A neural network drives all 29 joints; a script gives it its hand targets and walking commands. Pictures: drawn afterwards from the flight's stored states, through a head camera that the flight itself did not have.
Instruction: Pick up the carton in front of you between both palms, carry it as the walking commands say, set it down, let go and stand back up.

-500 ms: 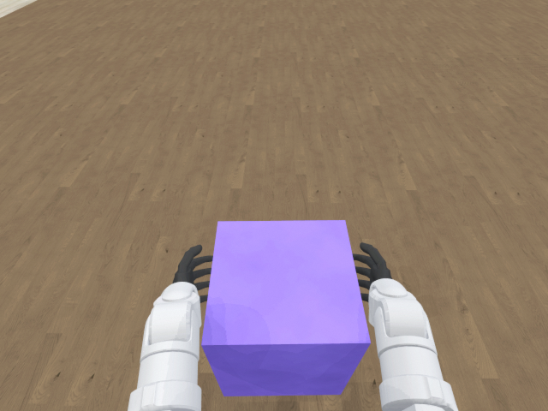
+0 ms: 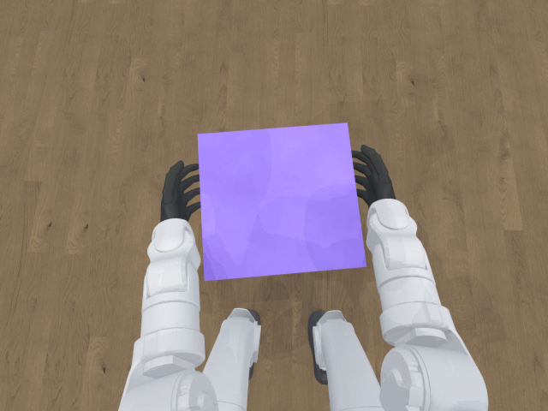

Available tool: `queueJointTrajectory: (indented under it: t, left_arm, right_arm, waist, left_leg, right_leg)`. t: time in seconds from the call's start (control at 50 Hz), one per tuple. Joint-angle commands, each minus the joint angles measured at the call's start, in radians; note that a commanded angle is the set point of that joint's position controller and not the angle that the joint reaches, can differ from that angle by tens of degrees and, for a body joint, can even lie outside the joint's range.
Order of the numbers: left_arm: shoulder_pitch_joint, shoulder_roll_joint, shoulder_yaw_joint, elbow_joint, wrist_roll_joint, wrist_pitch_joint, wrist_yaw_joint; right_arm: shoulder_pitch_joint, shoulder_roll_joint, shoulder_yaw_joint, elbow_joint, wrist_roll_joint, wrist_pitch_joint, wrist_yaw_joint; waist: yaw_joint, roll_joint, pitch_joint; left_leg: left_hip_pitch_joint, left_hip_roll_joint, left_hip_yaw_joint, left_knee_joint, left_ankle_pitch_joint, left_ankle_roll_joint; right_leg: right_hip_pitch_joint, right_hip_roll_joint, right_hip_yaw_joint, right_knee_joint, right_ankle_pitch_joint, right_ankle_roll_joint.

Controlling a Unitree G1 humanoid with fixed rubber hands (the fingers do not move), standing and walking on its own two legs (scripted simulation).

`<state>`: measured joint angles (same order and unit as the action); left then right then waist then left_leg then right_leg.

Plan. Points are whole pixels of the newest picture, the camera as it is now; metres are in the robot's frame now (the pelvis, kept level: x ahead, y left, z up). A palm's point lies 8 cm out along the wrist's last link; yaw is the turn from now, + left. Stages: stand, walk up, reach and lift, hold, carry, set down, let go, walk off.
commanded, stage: set down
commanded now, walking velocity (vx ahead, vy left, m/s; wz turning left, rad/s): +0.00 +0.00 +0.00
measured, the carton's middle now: (277, 213) +0.40 +0.03 -0.16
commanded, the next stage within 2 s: none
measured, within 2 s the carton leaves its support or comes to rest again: rests again in 1.70 s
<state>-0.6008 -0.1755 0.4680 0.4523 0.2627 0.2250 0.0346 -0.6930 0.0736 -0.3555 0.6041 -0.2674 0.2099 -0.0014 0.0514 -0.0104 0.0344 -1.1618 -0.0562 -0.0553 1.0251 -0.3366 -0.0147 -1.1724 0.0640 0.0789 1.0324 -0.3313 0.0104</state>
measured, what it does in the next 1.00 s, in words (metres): lowers itself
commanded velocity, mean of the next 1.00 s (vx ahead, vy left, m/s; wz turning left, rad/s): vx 0.00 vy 0.00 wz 0.00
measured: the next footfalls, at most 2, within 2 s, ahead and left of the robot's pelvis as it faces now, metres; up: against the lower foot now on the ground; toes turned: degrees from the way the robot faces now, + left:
none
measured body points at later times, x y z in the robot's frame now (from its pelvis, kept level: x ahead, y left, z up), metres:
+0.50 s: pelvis -0.01 -0.01 -0.12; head +0.25 +0.00 +0.25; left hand +0.42 +0.20 -0.22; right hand +0.48 -0.10 -0.23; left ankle +0.07 +0.12 -0.65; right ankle +0.07 -0.12 -0.65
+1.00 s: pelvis -0.04 -0.01 -0.24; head +0.29 +0.00 +0.06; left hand +0.45 +0.22 -0.37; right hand +0.52 -0.08 -0.38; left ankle +0.07 +0.12 -0.65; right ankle +0.07 -0.12 -0.65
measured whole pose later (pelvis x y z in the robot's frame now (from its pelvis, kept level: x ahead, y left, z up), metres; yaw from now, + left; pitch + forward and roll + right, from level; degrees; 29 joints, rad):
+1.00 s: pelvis -0.04 -0.01 -0.24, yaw +1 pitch +45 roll +2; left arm -1.13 0.03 0.57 0.68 0.16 0.28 0.07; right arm -1.32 -0.14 -0.26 0.96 -0.15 0.26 -0.10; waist 0.11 -0.04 0.05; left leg -2.16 -0.12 -0.06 1.91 -0.54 -0.08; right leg -2.18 0.16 0.07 1.92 -0.52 0.04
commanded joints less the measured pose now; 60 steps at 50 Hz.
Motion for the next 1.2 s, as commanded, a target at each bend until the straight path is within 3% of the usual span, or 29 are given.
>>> queueJointTrajectory:
  t: [0.0, 0.06, 0.16, 0.32, 0.62, 0.94, 1.18]
  left_arm:
    - [-0.641, -0.891, -0.711, -0.050, -0.171, -0.051, -0.204]
    - [-0.625, -0.892, -0.706, -0.009, -0.182, -0.012, -0.214]
    - [-0.647, -0.867, -0.600, 0.101, -0.152, 0.031, -0.227]
    - [-0.726, -0.805, -0.503, 0.166, -0.133, 0.007, -0.211]
    - [-0.990, -0.701, -0.509, 0.113, -0.222, 0.003, -0.186]
    - [-1.235, -0.590, -0.391, 0.190, -0.219, 0.029, -0.205]
    - [-1.390, -0.520, -0.469, 0.140, -0.328, -0.003, -0.197]
  right_arm:
    - [-0.581, 0.962, 0.628, -0.080, 0.154, -0.052, 0.180]
    - [-0.557, 0.969, 0.615, -0.032, 0.151, -0.012, 0.181]
    - [-0.556, 0.961, 0.516, 0.099, 0.119, 0.030, 0.188]
    - [-0.649, 0.911, 0.433, 0.186, 0.108, 0.001, 0.152]
    - [-0.928, 0.831, 0.504, 0.157, 0.197, -0.011, 0.063]
    - [-1.164, 0.710, 0.412, 0.298, 0.209, 0.011, 0.065]
    - [-1.315, 0.630, 0.506, 0.279, 0.327, -0.019, 0.068]
  waist:
    - [0.020, -0.029, -1.258]
    - [0.023, -0.036, -1.181]
    - [0.035, -0.043, -1.026]
    - [0.055, -0.054, -1.048]
    - [0.096, -0.086, -1.244]
    - [0.130, -0.101, -1.151]
    - [0.150, -0.104, -1.212]
  left_leg:
    - [0.442, -0.093, 0.038, 0.057, 0.478, -0.037]
    - [0.310, -0.096, 0.046, 0.091, 0.350, -0.040]
    - [0.112, -0.096, 0.056, 0.143, 0.205, -0.030]
    - [-0.074, -0.107, 0.075, 0.274, 0.226, -0.042]
    - [-0.267, -0.110, 0.124, 0.537, 0.172, -0.065]
    - [-0.444, -0.087, 0.154, 0.730, 0.103, -0.061]
    - [-0.428, -0.067, 0.164, 0.890, 0.195, -0.065]
  right_leg:
    - [0.431, 0.091, -0.038, 0.059, 0.415, 0.010]
    - [0.319, 0.097, -0.043, 0.091, 0.299, 0.011]
    - [0.130, 0.098, -0.049, 0.136, 0.152, 0.005]
    - [-0.025, 0.109, -0.054, 0.269, 0.171, 0.007]
    - [-0.114, 0.129, -0.085, 0.532, 0.134, 0.021]
    - [-0.345, 0.128, -0.117, 0.743, 0.027, 0.011]
    - [-0.362, 0.110, -0.124, 0.926, 0.103, 0.007]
